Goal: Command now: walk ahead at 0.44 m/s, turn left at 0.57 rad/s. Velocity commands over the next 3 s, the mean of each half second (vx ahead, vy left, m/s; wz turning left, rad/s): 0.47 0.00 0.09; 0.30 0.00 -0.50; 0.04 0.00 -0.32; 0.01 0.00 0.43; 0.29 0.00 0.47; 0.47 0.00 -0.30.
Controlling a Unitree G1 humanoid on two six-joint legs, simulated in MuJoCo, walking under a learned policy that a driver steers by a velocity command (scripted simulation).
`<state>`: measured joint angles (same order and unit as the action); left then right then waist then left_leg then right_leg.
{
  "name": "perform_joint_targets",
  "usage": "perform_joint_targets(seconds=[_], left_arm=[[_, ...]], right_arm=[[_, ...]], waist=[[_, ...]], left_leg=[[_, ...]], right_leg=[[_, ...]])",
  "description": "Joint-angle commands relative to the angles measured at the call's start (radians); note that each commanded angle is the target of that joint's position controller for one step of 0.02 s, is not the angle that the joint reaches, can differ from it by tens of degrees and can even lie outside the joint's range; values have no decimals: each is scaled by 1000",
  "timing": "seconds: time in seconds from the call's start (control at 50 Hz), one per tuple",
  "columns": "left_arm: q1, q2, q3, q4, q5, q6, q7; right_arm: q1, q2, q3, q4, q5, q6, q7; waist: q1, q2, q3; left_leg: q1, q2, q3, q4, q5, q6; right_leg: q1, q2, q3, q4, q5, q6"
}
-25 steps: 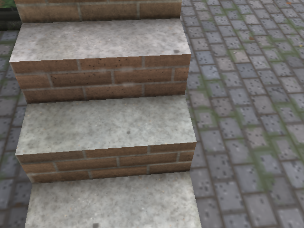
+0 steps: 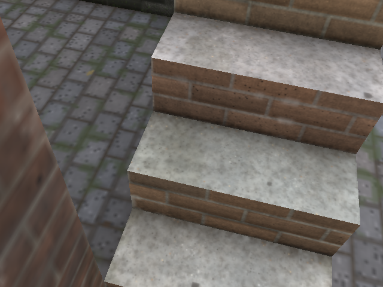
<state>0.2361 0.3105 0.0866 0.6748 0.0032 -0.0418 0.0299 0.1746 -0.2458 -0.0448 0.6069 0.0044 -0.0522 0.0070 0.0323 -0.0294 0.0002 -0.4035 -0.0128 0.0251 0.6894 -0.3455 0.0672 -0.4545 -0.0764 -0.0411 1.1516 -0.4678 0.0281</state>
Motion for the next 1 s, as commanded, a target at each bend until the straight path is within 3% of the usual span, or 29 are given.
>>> perform_joint_targets(seconds=[0.02, 0.08, 0.1, 0.14, 0.16, 0.2, 0.24, 0.28, 0.32, 0.34, 0.36, 0.38, 0.4, 0.42, 0.46, 0.5, 0.52, 0.56, 0.66, 0.68, 0.72, 0.76, 0.78, 0.8, 0.82, 0.84, 0.86, 0.88, 1.0], left_arm=[[-78, 78, -12, -137, 33, -28, 14], [-54, 59, -15, -106, 61, 6, 13], [-40, 51, -19, -93, 54, 10, 18], [-5, -4, -46, -59, 44, 22, 16], [90, -44, -59, -7, 36, 40, 10], [87, -56, -68, 1, 21, 66, 7], [-8, -52, -75, -42, 15, 68, 16], [24, -22, -74, -36, 2, 58, 11], [63, -23, -79, -28, 6, 42, 3], [92, 26, -70, -18, 12, 36, 1], [150, 9, -79, 14, 9, 29, 10], [128, -13, -81, 20, -4, 34, 14], [28, -15, -78, -4, -14, 39, 19], [-37, -23, -83, -36, -3, 42, 21], [-27, -10, -75, -40, -12, 30, 24], [-5, -7, -72, -47, -15, 25, 7], [3, -5, -69, -53, -18, 27, -3], [-4, 8, -57, -71, -24, 39, 20], [13, 1, -39, -153, -22, 48, -10], [3, -2, -26, -176, -21, 37, -18], [31, -23, -23, -195, -24, 41, -36], [68, 10, -6, -193, -14, 36, -50], [125, 61, 13, -200, 0, 25, -55], [146, 158, 34, -222, 19, 12, -41], [109, 64, -8, -228, 44, -12, -32], [33, 25, -17, -237, 42, -13, -19], [-3, 37, -11, -236, 26, 1, -11], [-36, 56, -4, -234, 14, 18, -8], [-42, 39, 12, -220, 0, 58, 2]], right_arm=[[108, -141, -38, -33, -4, -17, -5], [-14, -132, -26, -65, -25, -1, -43], [-9, -150, -31, -70, -21, 1, -53], [-9, -94, -8, -63, -15, 5, -63], [-16, -61, 6, -54, -24, 12, -62], [2, 0, 34, -46, -38, 15, -45], [17, -16, 36, -37, -37, 6, -32], [21, -51, 36, -14, -41, 15, -34], [-18, -51, 44, 1, -16, 8, -33], [12, -55, 42, 5, -22, -1, -34], [92, -58, 39, 24, -37, -17, -21], [77, -47, 45, 33, -36, -22, -14], [16, -37, 51, 32, -28, -18, -11], [-44, -46, 47, 18, -32, -7, -9], [-72, -53, 39, 11, -38, 10, -10], [-56, -95, 10, 12, -34, 26, -4], [-58, -102, 2, 12, -33, 32, -1], [-108, -47, 15, -6, -26, 30, -18], [-198, -103, -28, 1, -9, 60, -43], [-196, -123, -36, -4, 12, 57, -49], [-279, -116, -33, -17, 10, 63, -65], [-312, -137, -39, -33, 27, 68, -80], [-292, -160, -50, -42, 35, 65, -85], [-278, -94, -38, -82, 11, 57, -84], [-195, -94, -33, -39, 7, 51, -63], [-142, -126, -46, -20, 8, 45, -39], [-160, -133, -51, -15, 0, 39, -28], [-181, -122, -55, -19, -4, 34, -30], [-185, -41, -36, 18, 17, 67, -38]], waist=[[-44, 65, -39], [24, 40, -133], [22, 42, -157], [21, 75, -177], [32, 160, -199], [6, 194, -152], [-33, 206, -84], [-45, 221, -38], [-10, 151, -22], [-41, 46, -38], [-72, -89, -101], [-76, -167, -75], [-89, -187, -13], [-83, -133, 34], [-67, -29, -12], [-54, -53, -76], [-45, -21, -111], [-37, 83, -162], [-2, 103, -89], [9, 111, -105], [36, 163, -39], [56, 40, 0], [78, -66, -34], [46, -379, -45], [5, -290, -100], [-31, -133, -61], [-43, 15, -47], [-57, 88, -40], [-27, -64, -87]], left_leg=[[351, 300, -496, -367, 354, 217], [229, 220, -274, -314, 807, 153], [228, 200, -234, -294, 866, 135], [205, 158, -140, -276, 836, 92], [159, 134, -82, -263, 808, 79], [98, 138, -89, -269, 783, 88], [140, 192, -162, -280, 781, 108], [227, 211, -210, -265, 788, 109], [282, 166, -188, -184, 944, 76], [299, 97, -143, -105, 970, 35], [272, 54, -120, -110, 811, -23], [272, 29, -89, -130, 590, -63], [271, 20, -81, -201, 396, -80], [267, 21, -77, -243, 317, -81], [314, 39, -72, -313, 388, -98], [368, 70, -62, -307, 547, -106], [397, 74, -54, -297, 593, -105], [402, 63, -28, -273, 571, -88], [393, 183, -43, -263, 709, 20], [374, 238, -71, -265, 671, 72], [281, 350, -105, -274, 690, 155], [223, 259, 9, -62, 881, 122], [145, 151, 56, 190, 746, 48], [-119, -85, 63, 576, -158, -70], [-101, -86, -173, 758, -351, -98], [-112, -50, -189, 807, -320, -116], [-126, -37, -148, 778, -279, -126], [-146, -17, -124, 697, -234, -137], [-6, -56, -48, 337, -144, -164]], right_leg=[[-459, -5, 127, 148, 128, -3], [-213, 16, 107, 49, 274, 49], [-178, 35, 88, 13, 308, 56], [-86, 34, 81, -153, 388, 60], [40, 59, 30, -146, 378, 66], [135, 50, 10, -232, 359, 55], [127, 46, 12, -362, 281, 18], [126, 67, 11, -481, 157, -7], [192, 68, 42, -684, 373, -47], [235, 39, 112, -674, 714, -64], [315, 19, 179, -669, 783, -105], [278, -4, 245, -728, 625, -143], [212, -12, 287, -791, 446, -152], [185, -13, 304, -804, 440, -140], [246, 0, 298, -747, 605, -116], [276, 21, 263, -691, 747, -86], [279, 32, 252, -670, 748, -77], [286, 51, 252, -619, 651, -89], [156, 105, 163, -463, 450, -39], [137, 102, 135, -376, 366, -44], [84, 82, 113, -306, 22, -44], [170, 95, 92, -493, 74, -89], [271, 73, 220, -615, 532, -151], [365, -125, 699, -798, 869, -337], [303, -211, 816, -814, 852, -451], [259, -210, 698, -797, 808, -432], [250, -167, 613, -790, 761, -366], [269, -133, 567, -793, 686, -308], [313, 2, 420, -809, 695, -199]])
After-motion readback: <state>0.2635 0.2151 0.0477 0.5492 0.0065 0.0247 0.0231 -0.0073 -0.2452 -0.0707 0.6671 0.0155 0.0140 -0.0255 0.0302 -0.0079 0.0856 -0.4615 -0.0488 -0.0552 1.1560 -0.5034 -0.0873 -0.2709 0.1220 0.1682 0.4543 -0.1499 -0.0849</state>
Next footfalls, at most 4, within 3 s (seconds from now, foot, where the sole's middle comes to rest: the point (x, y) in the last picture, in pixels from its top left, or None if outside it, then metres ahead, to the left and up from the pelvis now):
0.32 right None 0.14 -0.11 -0.76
1.22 left None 0.13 0.06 -0.76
1.60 right None -0.01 -0.15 -0.76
1.98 left None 0.06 0.12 -0.76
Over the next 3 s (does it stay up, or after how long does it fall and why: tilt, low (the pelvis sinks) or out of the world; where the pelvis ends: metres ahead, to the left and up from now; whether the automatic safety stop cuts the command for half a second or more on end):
stays up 0.04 -0.01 0.01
